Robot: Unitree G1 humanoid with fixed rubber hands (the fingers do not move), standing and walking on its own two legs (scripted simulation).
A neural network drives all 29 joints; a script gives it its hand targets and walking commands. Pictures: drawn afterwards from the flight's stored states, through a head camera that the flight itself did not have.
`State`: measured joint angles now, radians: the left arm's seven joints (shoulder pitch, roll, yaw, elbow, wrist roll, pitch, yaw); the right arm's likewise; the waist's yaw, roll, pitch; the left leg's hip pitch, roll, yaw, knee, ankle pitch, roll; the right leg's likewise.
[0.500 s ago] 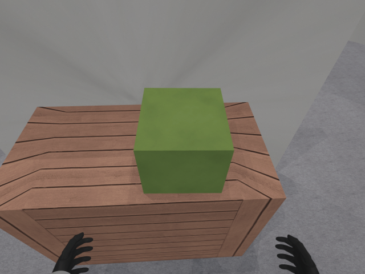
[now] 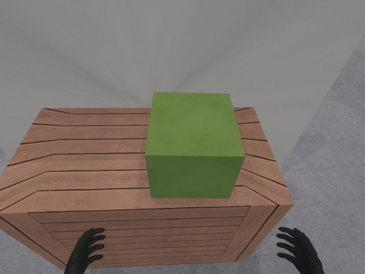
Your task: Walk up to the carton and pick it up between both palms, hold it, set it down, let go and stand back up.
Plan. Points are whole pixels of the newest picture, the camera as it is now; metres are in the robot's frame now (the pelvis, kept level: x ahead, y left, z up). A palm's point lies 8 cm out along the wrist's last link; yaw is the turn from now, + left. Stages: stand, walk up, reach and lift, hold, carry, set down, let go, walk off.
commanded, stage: reach and lift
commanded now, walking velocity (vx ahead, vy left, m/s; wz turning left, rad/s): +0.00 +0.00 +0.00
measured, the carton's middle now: (191, 144) +0.49 +0.01 -0.04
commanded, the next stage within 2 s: none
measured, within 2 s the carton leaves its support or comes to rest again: neither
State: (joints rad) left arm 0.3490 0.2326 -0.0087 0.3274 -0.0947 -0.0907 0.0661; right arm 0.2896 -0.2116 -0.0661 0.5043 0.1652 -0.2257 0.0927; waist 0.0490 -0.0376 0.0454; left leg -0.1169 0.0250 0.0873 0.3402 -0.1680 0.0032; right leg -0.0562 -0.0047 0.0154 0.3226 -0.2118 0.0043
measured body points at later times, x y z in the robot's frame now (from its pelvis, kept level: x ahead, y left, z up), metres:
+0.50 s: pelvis +0.00 -0.02 +0.00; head +0.00 +0.00 +0.45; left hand +0.18 +0.23 -0.02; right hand +0.21 -0.21 -0.02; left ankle +0.01 +0.11 -0.75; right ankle -0.02 -0.13 -0.75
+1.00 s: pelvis +0.01 -0.02 +0.00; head +0.02 -0.01 +0.45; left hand +0.27 +0.24 +0.03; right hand +0.30 -0.22 +0.02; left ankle +0.01 +0.11 -0.75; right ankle -0.02 -0.13 -0.75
